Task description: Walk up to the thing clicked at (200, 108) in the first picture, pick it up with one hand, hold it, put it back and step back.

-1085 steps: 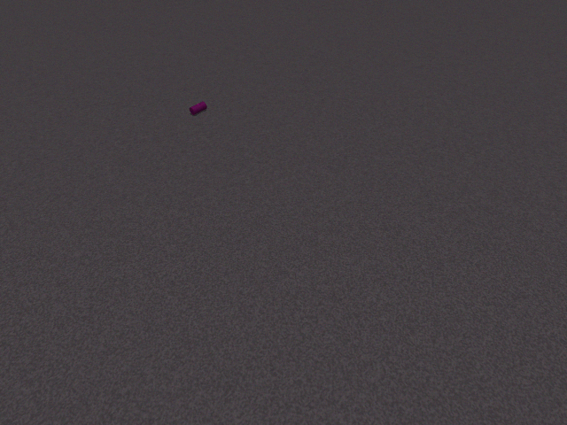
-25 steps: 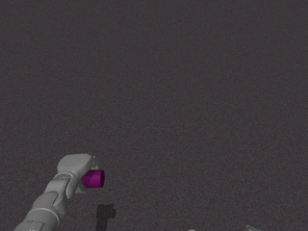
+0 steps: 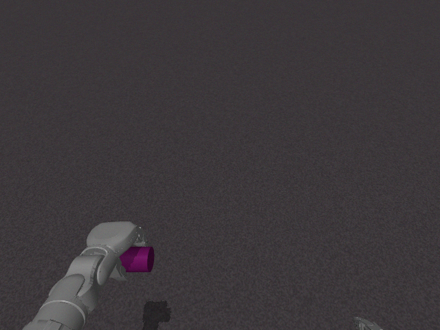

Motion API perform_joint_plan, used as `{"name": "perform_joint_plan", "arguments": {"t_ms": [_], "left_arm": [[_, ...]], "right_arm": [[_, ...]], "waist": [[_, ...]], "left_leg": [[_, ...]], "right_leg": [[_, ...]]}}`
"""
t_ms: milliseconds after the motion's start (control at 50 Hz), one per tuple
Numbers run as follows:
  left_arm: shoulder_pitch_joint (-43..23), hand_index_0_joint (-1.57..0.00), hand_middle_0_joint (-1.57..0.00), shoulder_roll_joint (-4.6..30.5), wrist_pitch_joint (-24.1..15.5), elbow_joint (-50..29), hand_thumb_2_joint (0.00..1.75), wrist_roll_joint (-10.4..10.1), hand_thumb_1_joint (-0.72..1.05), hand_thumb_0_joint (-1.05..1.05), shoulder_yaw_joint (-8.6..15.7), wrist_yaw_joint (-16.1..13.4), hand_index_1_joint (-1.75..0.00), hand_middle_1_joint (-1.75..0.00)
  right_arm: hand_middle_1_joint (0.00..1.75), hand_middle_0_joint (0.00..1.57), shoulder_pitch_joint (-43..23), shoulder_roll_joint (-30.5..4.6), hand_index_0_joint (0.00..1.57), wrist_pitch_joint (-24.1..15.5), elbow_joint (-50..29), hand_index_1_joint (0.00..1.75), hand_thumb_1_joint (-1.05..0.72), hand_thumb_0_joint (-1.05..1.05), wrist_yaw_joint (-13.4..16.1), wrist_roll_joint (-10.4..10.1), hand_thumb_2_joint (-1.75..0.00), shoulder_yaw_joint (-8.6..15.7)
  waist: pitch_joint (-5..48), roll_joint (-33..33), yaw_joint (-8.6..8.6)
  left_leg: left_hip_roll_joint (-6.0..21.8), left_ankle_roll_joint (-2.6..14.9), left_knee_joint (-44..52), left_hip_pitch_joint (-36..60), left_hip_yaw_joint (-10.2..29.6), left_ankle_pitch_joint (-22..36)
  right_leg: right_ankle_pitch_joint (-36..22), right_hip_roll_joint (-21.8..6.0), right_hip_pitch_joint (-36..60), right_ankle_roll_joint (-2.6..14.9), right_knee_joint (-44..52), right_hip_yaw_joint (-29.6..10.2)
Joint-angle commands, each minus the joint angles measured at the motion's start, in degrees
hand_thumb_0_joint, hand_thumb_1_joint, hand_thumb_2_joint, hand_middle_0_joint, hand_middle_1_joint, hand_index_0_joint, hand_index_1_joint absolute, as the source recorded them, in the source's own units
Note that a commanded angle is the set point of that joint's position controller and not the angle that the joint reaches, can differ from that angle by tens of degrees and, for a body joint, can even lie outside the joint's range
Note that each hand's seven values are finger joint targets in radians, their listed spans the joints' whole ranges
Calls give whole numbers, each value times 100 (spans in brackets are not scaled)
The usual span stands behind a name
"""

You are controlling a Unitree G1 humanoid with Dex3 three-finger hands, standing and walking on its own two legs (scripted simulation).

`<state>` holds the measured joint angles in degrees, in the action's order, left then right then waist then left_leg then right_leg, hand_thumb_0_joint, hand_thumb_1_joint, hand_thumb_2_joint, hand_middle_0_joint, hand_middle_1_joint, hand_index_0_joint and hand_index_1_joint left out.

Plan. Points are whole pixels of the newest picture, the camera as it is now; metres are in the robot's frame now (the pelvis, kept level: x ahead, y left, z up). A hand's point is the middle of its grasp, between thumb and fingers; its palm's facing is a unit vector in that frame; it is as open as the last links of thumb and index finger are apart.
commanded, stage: hold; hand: left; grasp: from above
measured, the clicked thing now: (126, 259) +0.31 +0.22 -0.09
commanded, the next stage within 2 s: crouch in 1.36 s
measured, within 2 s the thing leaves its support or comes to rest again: neither
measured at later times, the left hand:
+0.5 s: hand (118, 260) +0.28 +0.21 -0.04, palm faces -0.50 -0.03 -0.87, open 7.9 cm
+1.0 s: hand (118, 261) +0.27 +0.21 -0.03, palm faces -0.49 -0.03 -0.87, open 7.9 cm
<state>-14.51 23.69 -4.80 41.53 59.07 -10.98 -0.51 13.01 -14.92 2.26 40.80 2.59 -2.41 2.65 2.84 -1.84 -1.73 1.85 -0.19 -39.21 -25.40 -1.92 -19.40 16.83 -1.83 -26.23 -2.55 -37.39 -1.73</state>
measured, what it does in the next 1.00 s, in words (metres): stands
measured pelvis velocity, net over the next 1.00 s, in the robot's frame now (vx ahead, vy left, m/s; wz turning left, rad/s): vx -0.01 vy -0.01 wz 0.00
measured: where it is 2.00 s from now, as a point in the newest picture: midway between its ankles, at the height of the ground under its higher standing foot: outside the picture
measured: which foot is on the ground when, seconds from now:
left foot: down 0.00-1.00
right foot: down 0.00-1.00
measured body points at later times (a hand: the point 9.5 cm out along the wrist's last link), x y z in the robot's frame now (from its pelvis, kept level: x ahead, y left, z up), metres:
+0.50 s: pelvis -0.01 +0.00 +0.01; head +0.01 -0.02 +0.46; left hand +0.30 +0.21 +0.01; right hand +0.12 -0.27 -0.11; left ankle +0.00 +0.12 -0.72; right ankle +0.02 -0.15 -0.72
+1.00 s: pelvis -0.01 -0.01 +0.01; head +0.00 -0.03 +0.46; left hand +0.30 +0.21 +0.02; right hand +0.13 -0.27 -0.10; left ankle +0.00 +0.12 -0.72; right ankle +0.02 -0.15 -0.72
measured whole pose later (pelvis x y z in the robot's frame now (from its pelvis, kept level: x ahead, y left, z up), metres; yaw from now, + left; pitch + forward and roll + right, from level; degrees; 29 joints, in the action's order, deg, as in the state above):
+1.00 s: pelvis -0.01 -0.01 +0.01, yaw +0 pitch +1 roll +0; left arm -13.0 23.9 -4.9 35.7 57.3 -11.7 4.5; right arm 10.5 -14.9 3.8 39.1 3.9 -3.0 1.3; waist 0.1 -2.8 -0.4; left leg 1.6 -0.6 -30.8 -17.0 -2.2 -14.6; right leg 12.9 -1.9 -18.7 -2.0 -30.7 -1.8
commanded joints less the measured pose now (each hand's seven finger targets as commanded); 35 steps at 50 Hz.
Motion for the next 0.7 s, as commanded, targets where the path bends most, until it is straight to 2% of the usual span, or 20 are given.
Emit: {"name": "perform_joint_plan", "arguments": {"t_ms": [0,40,120,140,280,300,380,420,460,500,540,560,600,620,680], "left_arm": [[-2189,-121,-122,1339,-7,-1470,47,-59,85,0,655,-291,-23,-22],[-1987,-123,-124,1420,33,-1401,47,-31,86,0,754,-291,-21,-20],[-2194,-123,-124,1313,47,-1507,48,-88,86,0,633,-213,-22,-21],[-2102,-122,-123,1381,44,-1515,48,-70,85,0,694,-207,-22,-21],[-2147,-122,-123,1359,36,-1670,49,-122,84,0,674,-125,-22,-20],[-2047,-122,-124,1359,50,-1607,49,-88,84,0,667,-113,-23,-21],[-2174,-123,-124,1400,24,-1732,51,-137,85,0,714,-98,-23,-21],[-2113,-123,-124,1327,20,-1681,49,-145,86,0,658,-64,-23,-22],[-2144,-123,-123,1429,5,-1778,47,-153,86,0,745,-50,-23,-23],[-2137,-122,-123,1347,-3,-1785,48,-142,85,0,683,-36,-23,-22],[-2116,-122,-123,1407,-22,-1740,47,-180,85,0,727,-24,-22,-21],[-2081,-122,-124,1363,-14,-1690,47,-155,84,0,673,-13,-22,-20],[-2071,-123,-124,1442,-31,-1674,48,-177,84,0,749,-4,-21,-20],[-2147,-121,-122,1381,-44,-1846,47,-186,84,0,701,14,-23,-22],[-2110,-123,-123,1411,-43,-1788,44,-189,86,0,727,29,-21,-21]], "right_arm": [[30,20,-203,-790,20,-209,-719,30,-89,0,49,4,-89,287],[30,20,-186,-812,20,-190,-725,30,-89,0,57,4,-89,293],[30,20,-221,-819,20,-166,-754,30,-89,0,53,0,-89,287],[30,20,-257,-807,20,-166,-764,30,-89,0,57,-7,-89,289],[30,20,-315,-801,20,-145,-831,30,-89,0,66,-20,-90,264],[30,20,-317,-782,20,-135,-820,30,-90,0,72,-23,-90,248],[30,20,-394,-806,20,-123,-870,30,-89,0,81,-18,-90,251],[30,20,-412,-790,20,-117,-867,30,-89,0,84,-12,-90,232],[30,20,-451,-789,20,-122,-876,30,-89,0,90,-15,-90,229],[30,20,-477,-767,20,-119,-889,30,-89,0,91,-11,-90,215],[30,20,-488,-789,20,-117,-886,30,-89,0,106,-9,-90,208],[30,20,-510,-766,20,-119,-880,30,-89,0,111,-10,-90,198],[30,20,-555,-783,20,-104,-894,30,-90,0,118,-12,-90,200],[30,20,-551,-765,20,-105,-908,30,-89,0,118,-5,-90,194],[30,20,-605,-765,20,-105,-939,30,-89,0,126,-12,-90,178]], "waist": [[1748,-167,19],[1719,-70,81],[1569,-107,6],[1585,-150,78],[1647,-136,48],[1610,-80,104],[1496,-127,76],[1452,-42,49],[1542,-141,124],[1493,-123,86],[1441,-123,87],[1402,-90,82],[1364,-21,109],[1444,-102,80],[1315,-84,140]], "left_leg": [[-280,17,551,1082,49,1715],[-284,32,576,1064,45,1770],[-232,17,706,1167,72,1636],[-252,22,728,1163,56,1599],[-254,36,812,1312,43,1719],[-244,32,830,1318,63,1793],[-261,42,931,1347,32,1510],[-261,58,972,1357,41,1412],[-259,47,985,1402,36,1460],[-256,50,1005,1414,31,1431],[-243,47,1056,1441,45,1389],[-249,58,1059,1431,44,1422],[-262,66,1092,1433,45,1391],[-264,62,1084,1485,28,1395],[-255,64,1169,1450,40,1241]], "right_leg": [[-1336,320,666,274,494,184],[-1384,320,741,274,527,187],[-1213,352,668,278,608,218],[-1187,340,695,287,625,206],[-1303,329,835,290,693,194],[-1341,337,852,299,687,207],[-1122,327,838,289,820,188],[-1035,319,867,276,874,189],[-1056,318,906,287,867,186],[-1027,321,907,282,896,183],[-990,331,920,286,931,197],[-1020,322,910,288,946,188],[-996,310,964,279,984,188],[-1003,308,962,283,979,169],[-842,319,965,282,1053,192]]}}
